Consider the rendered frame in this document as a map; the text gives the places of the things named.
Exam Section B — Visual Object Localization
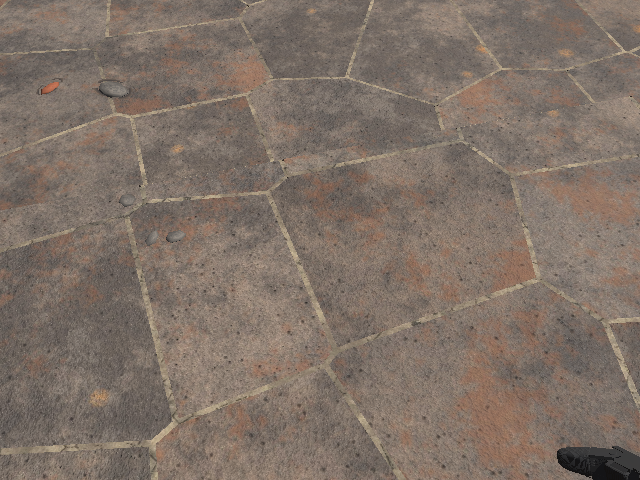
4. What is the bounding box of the robot right hand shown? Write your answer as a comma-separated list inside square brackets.
[557, 446, 640, 480]

